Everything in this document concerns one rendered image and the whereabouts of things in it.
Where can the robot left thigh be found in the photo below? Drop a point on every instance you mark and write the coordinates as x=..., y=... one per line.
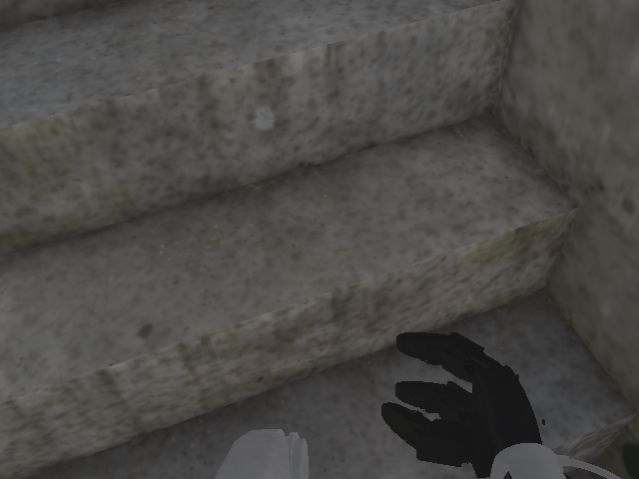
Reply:
x=267, y=454

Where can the right robot hand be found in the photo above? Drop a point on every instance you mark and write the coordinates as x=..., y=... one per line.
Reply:
x=474, y=427

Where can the robot right forearm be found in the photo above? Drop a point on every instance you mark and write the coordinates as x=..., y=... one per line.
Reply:
x=526, y=461

